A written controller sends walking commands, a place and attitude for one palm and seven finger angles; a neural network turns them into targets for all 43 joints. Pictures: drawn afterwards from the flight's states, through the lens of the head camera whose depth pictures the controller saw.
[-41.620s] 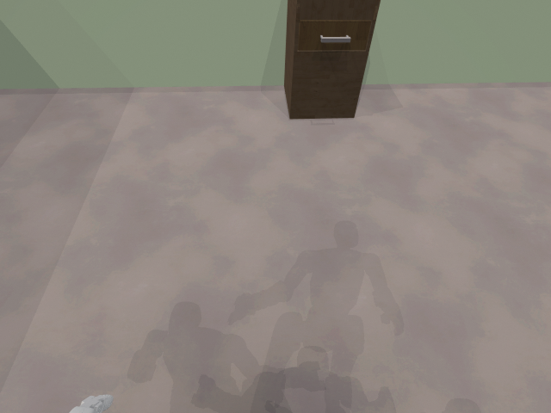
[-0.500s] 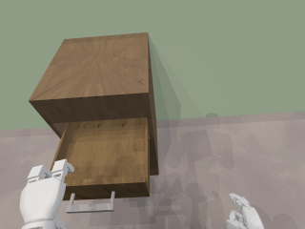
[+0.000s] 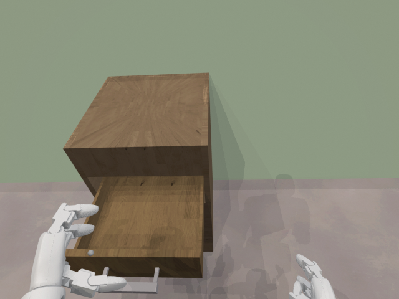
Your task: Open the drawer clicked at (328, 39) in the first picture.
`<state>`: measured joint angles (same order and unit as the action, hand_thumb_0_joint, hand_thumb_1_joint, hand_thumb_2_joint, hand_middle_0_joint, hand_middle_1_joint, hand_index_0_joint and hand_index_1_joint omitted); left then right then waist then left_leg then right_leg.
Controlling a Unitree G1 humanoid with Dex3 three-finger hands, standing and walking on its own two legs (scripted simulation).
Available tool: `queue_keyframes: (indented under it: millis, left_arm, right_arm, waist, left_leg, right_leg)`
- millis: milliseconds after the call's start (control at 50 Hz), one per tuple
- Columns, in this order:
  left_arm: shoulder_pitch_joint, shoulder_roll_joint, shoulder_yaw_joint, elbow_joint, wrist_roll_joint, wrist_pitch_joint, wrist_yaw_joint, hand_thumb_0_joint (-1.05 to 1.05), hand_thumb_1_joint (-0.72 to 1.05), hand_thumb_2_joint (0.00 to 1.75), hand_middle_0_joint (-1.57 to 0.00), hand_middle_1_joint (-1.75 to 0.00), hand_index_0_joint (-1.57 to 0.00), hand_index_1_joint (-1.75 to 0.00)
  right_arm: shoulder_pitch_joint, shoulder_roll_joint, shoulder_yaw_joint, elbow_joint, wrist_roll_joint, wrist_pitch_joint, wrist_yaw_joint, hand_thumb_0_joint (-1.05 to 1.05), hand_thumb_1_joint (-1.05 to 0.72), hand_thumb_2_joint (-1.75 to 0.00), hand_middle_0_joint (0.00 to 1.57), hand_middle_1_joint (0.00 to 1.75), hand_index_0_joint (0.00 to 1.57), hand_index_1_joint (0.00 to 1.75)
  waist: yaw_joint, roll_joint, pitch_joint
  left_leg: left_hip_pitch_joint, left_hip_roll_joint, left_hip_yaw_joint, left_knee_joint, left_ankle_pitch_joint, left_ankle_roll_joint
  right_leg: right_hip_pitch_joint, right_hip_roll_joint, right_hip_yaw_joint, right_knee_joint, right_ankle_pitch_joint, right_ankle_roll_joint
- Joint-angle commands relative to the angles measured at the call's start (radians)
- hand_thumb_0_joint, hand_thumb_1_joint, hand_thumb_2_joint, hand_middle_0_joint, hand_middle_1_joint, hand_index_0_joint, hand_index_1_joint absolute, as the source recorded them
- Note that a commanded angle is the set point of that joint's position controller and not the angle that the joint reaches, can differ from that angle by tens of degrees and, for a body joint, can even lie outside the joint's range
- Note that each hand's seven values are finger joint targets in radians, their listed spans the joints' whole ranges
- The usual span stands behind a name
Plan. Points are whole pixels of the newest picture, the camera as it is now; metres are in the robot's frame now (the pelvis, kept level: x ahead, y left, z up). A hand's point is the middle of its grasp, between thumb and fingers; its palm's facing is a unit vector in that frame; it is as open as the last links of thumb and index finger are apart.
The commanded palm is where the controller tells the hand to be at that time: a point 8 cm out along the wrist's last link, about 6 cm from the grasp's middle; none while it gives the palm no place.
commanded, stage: draw the hand back to the body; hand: left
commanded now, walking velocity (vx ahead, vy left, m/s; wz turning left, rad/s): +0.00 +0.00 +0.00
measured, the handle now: (129, 279) +0.23 +0.24 -0.22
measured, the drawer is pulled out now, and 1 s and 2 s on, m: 0.26 0.26 0.26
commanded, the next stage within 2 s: step back with the hand held close in 0.80 s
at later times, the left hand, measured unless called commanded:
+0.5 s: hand (45, 224) +0.18 +0.23 +0.18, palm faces +0.40 -0.81 -0.42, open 9.5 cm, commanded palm +0.13 +0.28 +0.20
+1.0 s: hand (36, 214) +0.19 +0.25 +0.19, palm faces +0.42 -0.79 -0.44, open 7.5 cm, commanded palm +0.12 +0.28 +0.20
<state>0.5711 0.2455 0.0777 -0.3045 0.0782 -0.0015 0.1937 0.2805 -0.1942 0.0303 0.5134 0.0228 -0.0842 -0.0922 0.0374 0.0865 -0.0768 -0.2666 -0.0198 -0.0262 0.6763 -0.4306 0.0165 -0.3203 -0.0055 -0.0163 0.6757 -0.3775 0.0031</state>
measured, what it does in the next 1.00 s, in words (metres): stands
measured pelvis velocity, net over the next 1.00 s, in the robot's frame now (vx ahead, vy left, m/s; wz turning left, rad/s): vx -0.01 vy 0.00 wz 0.00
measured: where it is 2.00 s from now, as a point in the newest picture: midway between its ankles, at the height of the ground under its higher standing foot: outside the picture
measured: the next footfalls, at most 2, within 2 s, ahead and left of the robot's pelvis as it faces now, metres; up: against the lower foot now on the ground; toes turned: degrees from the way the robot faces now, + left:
none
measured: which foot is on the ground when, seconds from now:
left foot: down 0.00-1.00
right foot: down 0.00-1.00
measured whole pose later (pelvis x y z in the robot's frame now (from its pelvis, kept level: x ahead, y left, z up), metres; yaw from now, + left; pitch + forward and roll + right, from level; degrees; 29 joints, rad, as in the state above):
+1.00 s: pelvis -0.01 +0.00 +0.02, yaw +0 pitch -1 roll -1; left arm 0.53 0.33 0.35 -0.48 -0.04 -0.15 0.12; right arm 0.18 -0.21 0.01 0.60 0.00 -0.11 -0.07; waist 0.03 0.08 0.01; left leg -0.12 0.01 -0.03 0.44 -0.30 0.01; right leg -0.14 0.02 -0.03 0.37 -0.21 0.00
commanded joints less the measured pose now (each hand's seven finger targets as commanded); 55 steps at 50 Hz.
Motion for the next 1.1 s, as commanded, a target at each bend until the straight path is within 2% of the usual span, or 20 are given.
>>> queue_keyframes:
  millis: [0,60,160,240,320,380,480,560,600,620,640,720,880,900,920,940,960,1020,1060,1080]
  left_arm:
    - [-0.074,0.224,0.183,-0.273,-0.089,-0.094,-0.009,0.00,-0.12,0.47,-0.27,-0.95,-0.27,-0.95]
    - [-0.054,0.227,0.217,-0.282,-0.104,-0.106,-0.028,0.00,-0.01,0.51,-0.26,-0.88,-0.26,-0.88]
    - [-0.002,0.171,0.202,-0.298,-0.126,-0.129,-0.058,0.00,0.17,0.58,-0.25,-0.77,-0.25,-0.77]
    - [-0.018,0.196,0.232,-0.337,-0.129,-0.144,-0.057,0.00,0.31,0.64,-0.24,-0.68,-0.24,-0.68]
    - [-0.043,0.243,0.283,-0.399,-0.123,-0.159,-0.047,0.00,0.44,0.70,-0.23,-0.59,-0.23,-0.59]
    - [-0.073,0.264,0.315,-0.428,-0.123,-0.167,-0.042,0.00,0.55,0.75,-0.22,-0.52,-0.22,-0.52]
    - [-0.089,0.264,0.346,-0.408,-0.131,-0.173,-0.047,0.00,0.73,0.82,-0.21,-0.41,-0.21,-0.41]
    - [-0.040,0.176,0.285,-0.283,-0.140,-0.156,-0.069,0.00,0.87,0.88,-0.20,-0.32,-0.20,-0.32]
    - [-0.048,0.204,0.306,-0.309,-0.141,-0.165,-0.071,0.00,0.90,0.90,-0.20,-0.30,-0.20,-0.30]
    - [-0.063,0.231,0.325,-0.346,-0.134,-0.174,-0.069,0.00,0.90,0.90,-0.20,-0.30,-0.20,-0.30]
    - [-0.059,0.227,0.318,-0.367,-0.134,-0.175,-0.070,0.00,0.90,0.90,-0.20,-0.30,-0.20,-0.30]
    - [-0.063,0.257,0.333,-0.437,-0.128,-0.179,-0.062,0.00,0.90,0.90,-0.20,-0.30,-0.20,-0.30]
    - [-0.081,0.230,0.325,-0.350,-0.130,-0.163,-0.061,0.00,0.90,0.90,-0.20,-0.30,-0.20,-0.30]
    - [-0.203,0.357,0.469,-0.447,-0.130,-0.216,-0.047,0.00,0.90,0.90,-0.20,-0.30,-0.20,-0.30]
    - [-0.105,0.272,0.417,-0.326,-0.118,-0.226,-0.057,0.00,0.90,0.90,-0.20,-0.30,-0.20,-0.30]
    - [-0.056,0.239,0.380,-0.308,-0.116,-0.220,-0.062,0.00,0.90,0.90,-0.20,-0.30,-0.20,-0.30]
    - [-0.057,0.241,0.378,-0.348,-0.113,-0.229,-0.066,0.00,0.90,0.90,-0.20,-0.30,-0.20,-0.30]
    - [0.064,0.217,0.366,-0.343,-0.108,-0.242,-0.066,0.00,0.90,0.90,-0.20,-0.30,-0.20,-0.30]
    - [0.089,0.237,0.376,-0.410,-0.113,-0.247,-0.063,0.00,0.90,0.90,-0.20,-0.30,-0.20,-0.30]
    - [0.110,0.249,0.384,-0.442,-0.110,-0.252,-0.059,0.00,0.90,0.90,-0.20,-0.30,-0.20,-0.30]
  right_arm:
    - [-0.130,-0.099,-0.024,-0.129,-0.001,-0.105,-0.037,0.00,-0.90,-0.90,0.20,0.30,0.20,0.30]
    - [-0.141,-0.091,-0.022,-0.122,0.000,-0.109,-0.029,0.00,-0.90,-0.90,0.20,0.30,0.20,0.30]
    - [-0.161,-0.090,-0.031,-0.108,-0.001,-0.117,-0.012,0.00,-0.90,-0.90,0.20,0.30,0.20,0.30]
    - [-0.169,-0.101,-0.044,-0.096,-0.003,-0.125,-0.008,0.00,-0.90,-0.90,0.20,0.30,0.20,0.30]
    - [-0.177,-0.102,-0.043,-0.087,-0.006,-0.136,-0.008,0.00,-0.90,-0.90,0.20,0.30,0.20,0.30]
    - [-0.184,-0.100,-0.041,-0.076,-0.006,-0.141,-0.009,0.00,-0.90,-0.90,0.20,0.30,0.20,0.30]
    - [-0.197,-0.098,-0.044,-0.064,-0.007,-0.137,-0.005,0.00,-0.90,-0.90,0.20,0.30,0.20,0.30]
    - [-0.207,-0.096,-0.053,-0.055,-0.003,-0.113,0.002,0.00,-0.90,-0.90,0.20,0.30,0.20,0.30]
    - [-0.209,-0.103,-0.056,-0.060,-0.004,-0.110,0.003,0.00,-0.90,-0.90,0.20,0.30,0.20,0.30]
    - [-0.205,-0.106,-0.055,-0.064,-0.010,-0.112,0.004,0.00,-0.90,-0.90,0.20,0.30,0.20,0.30]
    - [-0.210,-0.102,-0.055,-0.068,-0.009,-0.114,0.005,0.00,-0.90,-0.90,0.20,0.30,0.20,0.30]
    - [-0.209,-0.097,-0.050,-0.071,-0.016,-0.128,0.005,0.00,-0.90,-0.90,0.20,0.30,0.20,0.30]
    - [-0.209,-0.100,-0.050,-0.045,-0.013,-0.121,0.003,0.00,-0.90,-0.90,0.20,0.30,0.20,0.30]
    - [-0.201,-0.124,-0.053,-0.085,-0.009,-0.090,0.001,0.00,-0.90,-0.90,0.20,0.30,0.20,0.30]
    - [-0.201,-0.116,-0.053,-0.056,-0.021,-0.069,0.004,0.00,-0.90,-0.90,0.20,0.30,0.20,0.30]
    - [-0.222,-0.117,-0.062,-0.069,-0.015,-0.060,0.009,0.00,-0.90,-0.90,0.20,0.30,0.20,0.30]
    - [-0.224,-0.122,-0.063,-0.083,-0.019,-0.052,0.010,0.00,-0.90,-0.90,0.20,0.30,0.20,0.30]
    - [-0.222,-0.128,-0.076,-0.087,-0.023,-0.027,0.023,0.00,-0.90,-0.90,0.20,0.30,0.20,0.30]
    - [-0.229,-0.125,-0.078,-0.103,-0.016,-0.025,0.024,0.00,-0.90,-0.90,0.20,0.30,0.20,0.30]
    - [-0.223,-0.128,-0.081,-0.109,-0.021,-0.020,0.024,0.00,-0.90,-0.90,0.20,0.30,0.20,0.30]
  waist:
    - [-0.008,-0.006,0.063]
    - [0.005,-0.043,0.061]
    - [0.001,-0.010,0.028]
    - [0.000,-0.062,-0.002]
    - [0.011,-0.040,-0.029]
    - [0.011,-0.009,-0.006]
    - [0.015,-0.030,0.031]
    - [0.005,-0.097,0.105]
    - [0.008,-0.069,0.079]
    - [0.017,-0.064,0.023]
    - [0.015,-0.031,0.005]
    - [0.021,-0.005,-0.056]
    - [0.011,-0.035,0.068]
    - [-0.021,-0.051,0.197]
    - [-0.028,-0.117,0.169]
    - [-0.029,-0.130,0.159]
    - [-0.029,-0.093,0.135]
    - [-0.026,-0.080,-0.008]
    - [-0.032,-0.037,-0.095]
    - [-0.031,-0.061,-0.132]
  left_leg:
    - [0.020,0.037,0.012,-0.175,0.374,-0.001]
    - [0.029,0.035,0.008,-0.206,0.370,-0.006]
    - [0.065,0.036,0.020,-0.235,0.379,-0.008]
    - [0.090,0.040,0.022,-0.251,0.391,-0.001]
    - [0.119,0.035,0.026,-0.266,0.411,0.000]
    - [0.126,0.034,0.026,-0.273,0.422,-0.004]
    - [0.133,0.036,0.029,-0.285,0.416,-0.005]
    - [0.103,0.040,0.028,-0.298,0.372,-0.001]
    - [0.111,0.039,0.030,-0.302,0.374,0.003]
    - [0.130,0.036,0.030,-0.304,0.402,0.003]
    - [0.139,0.037,0.031,-0.301,0.425,0.003]
    - [0.170,0.031,0.034,-0.297,0.469,0.001]
    - [0.144,0.034,0.027,-0.319,0.422,-0.007]
    - [0.046,0.043,-0.015,-0.299,0.345,0.008]
    - [0.049,0.039,-0.030,-0.292,0.306,0.011]
    - [0.064,0.042,-0.026,-0.288,0.315,0.012]
    - [0.065,0.036,-0.024,-0.293,0.338,0.009]
    - [0.077,0.052,-0.014,-0.276,0.464,0.014]
    - [0.083,0.062,-0.014,-0.263,0.555,0.010]
    - [0.088,0.065,-0.015,-0.258,0.585,0.011]
  right_leg:
    - [0.082,-0.026,-0.049,-0.171,0.301,-0.026]
    - [0.126,-0.019,-0.051,-0.202,0.297,-0.029]
    - [0.170,-0.013,-0.041,-0.234,0.310,-0.026]
    - [0.195,-0.010,-0.037,-0.250,0.328,-0.018]
    - [0.217,-0.012,-0.032,-0.267,0.347,-0.019]
    - [0.216,-0.013,-0.028,-0.280,0.357,-0.022]
    - [0.207,-0.006,-0.026,-0.306,0.348,-0.020]
    - [0.184,0.002,-0.029,-0.328,0.298,-0.017]
    - [0.199,-0.002,-0.021,-0.327,0.307,-0.016]
    - [0.221,-0.003,-0.024,-0.321,0.331,-0.018]
    - [0.237,-0.005,-0.020,-0.310,0.352,-0.020]
    - [0.268,-0.004,-0.022,-0.314,0.400,-0.020]
    - [0.208,0.007,-0.028,-0.348,0.338,-0.020]
    - [0.114,-0.031,0.078,-0.397,0.384,-0.019]
    - [0.119,-0.037,0.065,-0.402,0.350,-0.016]
    - [0.113,-0.047,0.086,-0.402,0.369,-0.019]
    - [0.127,-0.047,0.080,-0.395,0.389,-0.020]
    - [0.213,-0.048,0.040,-0.340,0.479,-0.012]
    - [0.267,-0.061,0.038,-0.297,0.569,-0.014]
    - [0.282,-0.051,0.025,-0.284,0.588,-0.010]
